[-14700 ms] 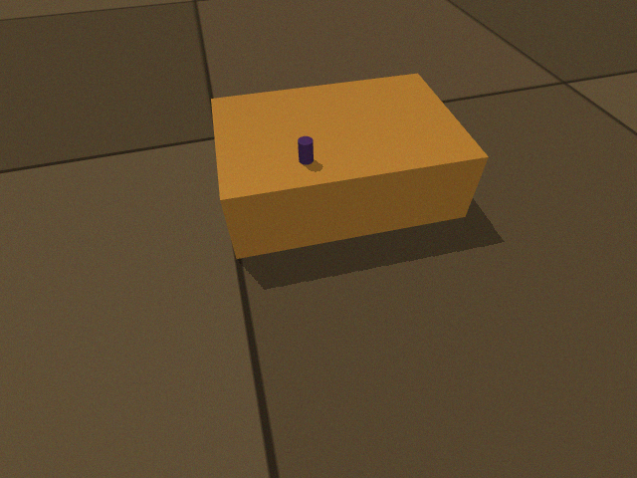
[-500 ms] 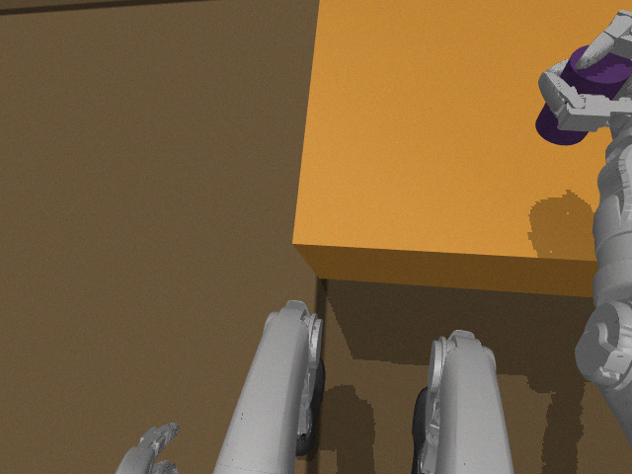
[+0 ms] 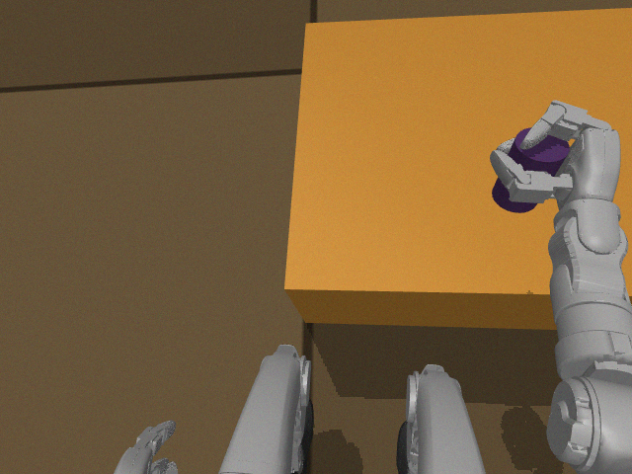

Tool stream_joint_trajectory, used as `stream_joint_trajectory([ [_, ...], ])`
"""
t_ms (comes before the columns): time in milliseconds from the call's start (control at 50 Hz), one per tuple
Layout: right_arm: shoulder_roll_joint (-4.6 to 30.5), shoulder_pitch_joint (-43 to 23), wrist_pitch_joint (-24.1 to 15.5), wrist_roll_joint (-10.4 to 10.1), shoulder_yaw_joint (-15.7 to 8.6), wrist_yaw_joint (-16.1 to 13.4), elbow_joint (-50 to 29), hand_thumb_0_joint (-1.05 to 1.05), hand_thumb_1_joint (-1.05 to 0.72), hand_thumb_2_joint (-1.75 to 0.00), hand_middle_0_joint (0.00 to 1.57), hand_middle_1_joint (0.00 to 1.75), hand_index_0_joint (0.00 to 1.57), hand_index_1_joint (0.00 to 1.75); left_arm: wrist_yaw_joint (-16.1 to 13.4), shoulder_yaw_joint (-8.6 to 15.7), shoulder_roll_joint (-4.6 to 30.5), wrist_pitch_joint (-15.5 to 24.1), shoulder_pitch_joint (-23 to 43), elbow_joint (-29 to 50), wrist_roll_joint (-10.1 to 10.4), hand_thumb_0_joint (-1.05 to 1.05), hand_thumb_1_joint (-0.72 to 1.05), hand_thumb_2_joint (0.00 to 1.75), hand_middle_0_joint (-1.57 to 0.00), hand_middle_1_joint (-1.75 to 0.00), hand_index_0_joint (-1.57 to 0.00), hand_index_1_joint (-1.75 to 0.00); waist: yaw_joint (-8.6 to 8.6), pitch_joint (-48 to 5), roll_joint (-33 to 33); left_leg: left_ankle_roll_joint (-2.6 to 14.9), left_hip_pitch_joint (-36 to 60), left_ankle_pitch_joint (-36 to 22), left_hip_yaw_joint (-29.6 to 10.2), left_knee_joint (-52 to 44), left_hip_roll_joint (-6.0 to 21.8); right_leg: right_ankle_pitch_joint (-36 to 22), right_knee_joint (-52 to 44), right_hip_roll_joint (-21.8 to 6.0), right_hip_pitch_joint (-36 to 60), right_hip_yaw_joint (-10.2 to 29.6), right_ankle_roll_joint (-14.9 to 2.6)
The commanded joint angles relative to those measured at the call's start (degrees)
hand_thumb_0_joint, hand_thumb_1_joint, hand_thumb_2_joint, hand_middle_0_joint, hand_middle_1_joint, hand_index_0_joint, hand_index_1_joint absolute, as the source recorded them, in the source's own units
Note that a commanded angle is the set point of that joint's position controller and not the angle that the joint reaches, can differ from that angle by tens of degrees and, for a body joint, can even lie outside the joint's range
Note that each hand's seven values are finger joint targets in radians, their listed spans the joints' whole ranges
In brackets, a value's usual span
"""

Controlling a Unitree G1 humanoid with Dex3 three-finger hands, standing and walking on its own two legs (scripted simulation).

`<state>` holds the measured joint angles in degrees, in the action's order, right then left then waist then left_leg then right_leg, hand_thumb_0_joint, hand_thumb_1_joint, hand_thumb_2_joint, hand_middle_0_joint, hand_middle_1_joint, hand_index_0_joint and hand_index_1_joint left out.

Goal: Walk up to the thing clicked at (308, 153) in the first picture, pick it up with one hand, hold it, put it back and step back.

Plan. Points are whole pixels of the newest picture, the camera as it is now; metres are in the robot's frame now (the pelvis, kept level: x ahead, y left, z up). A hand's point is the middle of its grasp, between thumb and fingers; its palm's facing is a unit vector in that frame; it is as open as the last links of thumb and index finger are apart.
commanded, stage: lift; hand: right
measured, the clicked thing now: (527, 172) +0.48 -0.19 +0.01
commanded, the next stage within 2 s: hold in 1.28 s
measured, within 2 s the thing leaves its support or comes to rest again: neither
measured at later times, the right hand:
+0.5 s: hand (579, 157) +0.42 -0.17 +0.14, palm faces +0.12 +0.99 -0.01, open 5.5 cm
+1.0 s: hand (617, 144) +0.40 -0.17 +0.18, palm faces +0.11 +0.99 -0.01, open 5.5 cm
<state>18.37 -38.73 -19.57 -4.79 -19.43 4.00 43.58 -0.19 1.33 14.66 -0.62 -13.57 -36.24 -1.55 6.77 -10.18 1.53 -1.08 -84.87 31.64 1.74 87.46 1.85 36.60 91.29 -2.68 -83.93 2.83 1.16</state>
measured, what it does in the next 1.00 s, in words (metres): rises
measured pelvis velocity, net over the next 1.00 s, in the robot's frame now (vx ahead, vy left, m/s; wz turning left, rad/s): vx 0.04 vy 0.00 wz -0.02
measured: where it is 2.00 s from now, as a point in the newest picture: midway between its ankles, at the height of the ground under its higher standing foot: outside the picture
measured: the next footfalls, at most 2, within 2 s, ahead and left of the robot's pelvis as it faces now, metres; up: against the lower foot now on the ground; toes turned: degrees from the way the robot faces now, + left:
none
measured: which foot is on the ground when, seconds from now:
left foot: down 0.00-1.00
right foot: down 0.00-1.00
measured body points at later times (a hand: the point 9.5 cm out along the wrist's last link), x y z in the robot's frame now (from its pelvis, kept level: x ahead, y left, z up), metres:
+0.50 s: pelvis +0.02 +0.00 +0.10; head +0.12 -0.01 +0.53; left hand +0.14 +0.27 -0.02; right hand +0.40 -0.23 +0.14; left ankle +0.07 +0.14 -0.55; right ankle +0.04 -0.13 -0.55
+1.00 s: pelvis +0.04 +0.00 +0.13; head +0.11 -0.01 +0.58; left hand +0.16 +0.26 +0.02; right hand +0.39 -0.23 +0.18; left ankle +0.07 +0.14 -0.55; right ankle +0.04 -0.13 -0.55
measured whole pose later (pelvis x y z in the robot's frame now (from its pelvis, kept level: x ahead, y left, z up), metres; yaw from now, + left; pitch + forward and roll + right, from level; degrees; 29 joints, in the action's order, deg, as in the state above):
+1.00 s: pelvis +0.04 +0.00 +0.13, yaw -1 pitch +12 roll +1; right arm 11.2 -12.9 -22.0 -9.1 -10.3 4.1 28.4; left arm -1.6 1.6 13.3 2.5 -14.2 -39.2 -0.3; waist 2.2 -4.5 1.0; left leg -1.2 -42.8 23.7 1.8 54.4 1.5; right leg 27.8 57.3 -3.0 -41.7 0.9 1.2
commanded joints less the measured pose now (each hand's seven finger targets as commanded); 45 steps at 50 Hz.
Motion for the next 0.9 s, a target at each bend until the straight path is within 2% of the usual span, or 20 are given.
stream_joint_trajectory([
  [0, 9.75, -18.63, -4.23, -1.50, 0.43, -0.88, -18.70, 0.00, -0.50, -1.30, 1.39, 1.43, 1.40, 1.43, -1.19, 3.90, 9.56, 1.90, -6.10, 4.00, 0.58, 0.00, 0.87, 0.91, -0.20, -0.29, -0.19, -0.30, -0.68, -30.74, 4.42, 2.94, 26.61, -12.80, 0.35, -14.69, -1.60, -13.51, -17.18, 1.65, 22.38, -0.72, -2.13],
  [80, 8.26, -13.03, -3.74, -2.13, 1.72, -1.29, -20.63, 0.00, -0.50, -1.30, 1.40, 1.44, 1.41, 1.44, -1.51, 3.82, 9.47, 2.63, -5.07, 4.14, 1.30, 0.00, 0.86, 0.91, -0.20, -0.29, -0.19, -0.30, -1.59, -26.97, 4.37, 2.99, 28.49, -11.15, 0.83, -18.39, -1.74, -11.86, -22.61, 1.33, 27.79, 0.55, -1.54],
  [140, 4.56, -7.27, -2.70, -2.68, 3.61, -1.65, -18.23, 0.00, -0.47, -1.31, 1.40, 1.45, 1.41, 1.45, -1.70, 4.06, 9.08, 3.21, -5.67, 3.42, 1.47, 0.00, 0.85, 0.92, -0.20, -0.29, -0.19, -0.30, -1.12, -24.51, 1.38, 2.67, 31.97, -14.61, 0.84, -21.09, -1.84, -15.70, -24.28, 1.27, 29.98, 0.25, -1.79],
  [160, 5.92, -7.45, -2.87, -2.95, 2.61, -1.90, -20.93, 0.00, -0.46, -1.31, 1.41, 1.45, 1.42, 1.45, -1.82, 3.98, 8.87, 3.35, -5.70, 3.53, 1.40, 0.00, 0.84, 0.92, -0.20, -0.29, -0.19, -0.30, -1.61, -24.73, 1.08, 2.57, 34.40, -16.26, 0.56, -22.02, -1.94, -17.29, -24.32, 1.42, 30.27, -0.58, -2.00],
  [180, 3.99, -7.10, -2.89, -3.15, 4.74, -1.64, -21.79, 0.00, -0.47, -1.33, 1.42, 1.47, 1.43, 1.47, -1.90, 3.59, 8.47, 3.51, -4.91, 3.84, 1.57, 0.00, 0.85, 0.92, -0.20, -0.29, -0.18, -0.30, -0.83, -22.83, 1.37, 2.51, 34.36, -15.64, 0.70, -23.04, -1.92, -16.65, -25.39, 1.50, 31.09, -0.67, -2.00],
  [260, 4.13, -4.83, -3.46, -3.19, 4.45, -1.44, -20.98, 0.00, -0.47, -1.33, 1.42, 1.47, 1.43, 1.47, -2.06, 3.88, 8.56, 4.35, -4.22, 2.97, 1.54, 0.00, 0.86, 0.92, -0.20, -0.29, -0.18, -0.30, -1.19, -18.52, 0.46, 2.36, 36.37, -13.75, 0.30, -26.48, -1.84, -14.52, -28.59, 1.45, 32.32, -0.77, -2.08],
  [280, 3.97, -3.13, -3.70, -3.27, 4.44, -1.48, -21.47, 0.00, -0.47, -1.33, 1.43, 1.47, 1.44, 1.47, -1.91, 3.99, 8.45, 4.48, -3.97, 3.24, 1.44, 0.00, 0.85, 0.92, -0.20, -0.29, -0.18, -0.30, -2.12, -18.66, 0.41, 2.43, 37.87, -13.95, 0.16, -27.27, -1.84, -14.87, -29.56, 1.47, 33.15, -0.91, -2.00],
  [320, 3.21, -2.43, -4.31, -3.34, 5.20, -1.26, -21.46, 0.00, -0.49, -1.34, 1.43, 1.48, 1.45, 1.48, -1.94, 4.08, 8.71, 4.83, -3.53, 3.09, 1.39, 0.00, 0.86, 0.91, -0.19, -0.29, -0.18, -0.30, -2.01, -17.71, 0.45, 2.33, 38.93, -13.20, 0.26, -28.50, -1.86, -14.12, -31.12, 1.47, 34.89, -0.79, -1.87],
  [360, 4.95, -2.39, -5.07, -3.43, 4.39, -1.59, -25.55, 0.00, -0.50, -1.34, 1.43, 1.48, 1.45, 1.48, -1.94, 3.77, 8.26, 5.18, -2.72, 3.65, 1.36, 0.00, 0.86, 0.91, -0.19, -0.29, -0.18, -0.30, -3.40, -19.72, 1.47, 2.32, 41.94, -14.18, -0.06, -29.91, -1.82, -15.01, -32.33, 1.58, 37.25, -1.30, -1.78],
  [400, 2.24, 0.98, -5.24, -3.59, 5.64, -1.39, -22.74, 0.00, -0.51, -1.34, 1.43, 1.47, 1.44, 1.47, -1.92, 3.88, 8.08, 5.36, -2.85, 3.40, 1.12, 0.00, 0.87, 0.91, -0.19, -0.29, -0.18, -0.30, -2.81, -18.96, -0.09, 2.01, 44.41, -15.65, -0.14, -31.01, -1.86, -16.14, -32.66, 1.75, 37.41, -1.79, -1.92],
  [460, 4.23, 1.19, -6.23, -3.72, 4.34, -2.01, -27.43, 0.00, -0.50, -1.33, 1.42, 1.47, 1.43, 1.47, -1.96, 3.49, 7.56, 5.45, -2.37, 3.44, 1.17, 0.00, 0.87, 0.91, -0.19, -0.29, -0.18, -0.30, -3.94, -19.92, 0.41, 1.78, 47.56, -17.84, -0.66, -32.28, -1.71, -18.04, -33.63, 1.90, 39.08, -2.31, -1.90],
  [520, 2.60, 2.74, -6.55, -3.59, 6.19, -2.19, -28.21, 0.00, -0.51, -1.35, 1.43, 1.49, 1.44, 1.49, -2.05, 3.43, 7.40, 5.47, -2.58, 3.28, 1.18, 0.00, 0.87, 0.91, -0.19, -0.29, -0.18, -0.30, -3.29, -18.45, 1.09, 1.91, 48.00, -20.03, -0.06, -33.18, -1.94, -20.38, -35.55, 1.82, 42.08, -2.07, -1.58],
  [660, 0.78, 6.52, -6.05, -4.09, 7.27, -1.06, -26.27, 0.00, -0.49, -1.35, 1.43, 1.49, 1.44, 1.49, -2.21, 3.75, 7.90, 5.27, -2.89, 2.46, 1.25, 0.00, 0.88, 0.90, -0.19, -0.29, -0.18, -0.30, -2.71, -14.54, 0.41, 1.90, 48.63, -22.29, 0.69, -35.67, -2.18, -23.99, -38.56, 1.49, 46.24, -1.62, -1.28],
  [680, 1.22, 7.24, -5.99, -4.22, 6.87, -1.07, -27.31, 0.00, -0.49, -1.35, 1.44, 1.49, 1.45, 1.49, -2.15, 3.65, 7.65, 5.32, -2.60, 2.76, 1.33, 0.00, 0.88, 0.90, -0.19, -0.29, -0.18, -0.30, -3.70, -15.08, 0.70, 1.94, 49.98, -22.94, 0.65, -36.00, -2.06, -24.73, -38.98, 1.57, 47.16, -1.72, -1.17],
  [700, 0.33, 7.37, -5.81, -4.28, 7.49, -0.66, -25.09, 0.00, -0.47, -1.34, 1.43, 1.48, 1.44, 1.48, -2.09, 3.84, 7.78, 5.34, -2.82, 2.28, 1.32, 0.00, 0.89, 0.90, -0.19, -0.29, -0.18, -0.29, -2.77, -14.49, -0.31, 1.89, 49.92, -22.74, 0.79, -36.49, -2.15, -24.46, -39.30, 1.46, 46.92, -1.55, -1.30],
  [720, 1.13, 8.43, -5.99, -4.46, 6.39, -0.65, -26.03, 0.00, -0.49, -1.34, 1.43, 1.48, 1.44, 1.48, -1.99, 3.65, 7.39, 5.35, -2.41, 2.60, 1.29, 0.00, 0.88, 0.90, -0.19, -0.29, -0.18, -0.30, -4.13, -13.79, 0.01, 1.85, 51.35, -22.72, 0.68, -36.81, -2.02, -24.40, -39.68, 1.61, 46.49, -1.81, -1.28],
  [780, 2.63, 7.83, -6.48, -4.89, 5.16, -0.58, -28.27, 0.00, -0.49, -1.34, 1.42, 1.48, 1.43, 1.48, -2.17, 3.41, 7.11, 5.30, -1.98, 3.26, 1.54, 0.00, 0.89, 0.90, -0.19, -0.29, -0.19, -0.29, -4.48, -14.73, -0.90, 1.67, 53.70, -22.94, 0.18, -38.20, -1.91, -23.76, -40.35, 1.76, 47.54, -2.31, -1.63],
  [840, 0.40, 9.25, -6.54, -5.06, 6.78, -0.33, -27.39, 0.00, -0.49, -1.33, 1.41, 1.46, 1.42, 1.46, -2.10, 3.56, 7.29, 5.34, -1.93, 2.99, 1.50, 0.00, 0.88, 0.90, -0.19, -0.29, -0.19, -0.30, -4.14, -14.22, -1.07, 1.69, 53.59, -23.88, 0.52, -38.51, -2.03, -25.24, -41.19, 1.65, 49.59, -2.08, -1.41],
  [860, 1.52, 8.55, -6.86, -4.99, 6.44, -0.45, -29.72, 0.00, -0.49, -1.32, 1.41, 1.45, 1.42, 1.45, -2.12, 3.26, 7.04, 5.33, -1.58, 3.36, 1.58, 0.00, 0.88, 0.90, -0.19, -0.29, -0.18, -0.30, -4.78, -14.03, 0.28, 1.83, 53.79, -23.37, 0.32, -38.89, -2.03, -24.85, -41.68, 1.65, 49.81, -2.26, -1.33],
  [880, 0.26, 9.57, -6.67, -4.87, 7.27, -0.19, -27.24, 0.00, -0.51, -1.32, 1.41, 1.46, 1.42, 1.46, -2.25, 3.42, 7.07, 5.26, -2.03, 3.02, 1.50, 0.00, 0.89, 0.90, -0.19, -0.29, -0.18, -0.30, -3.87, -13.54, -1.21, 1.62, 54.00, -24.07, 0.28, -39.10, -1.96, -25.16, -41.49, 1.66, 49.82, -2.33, -1.50],
])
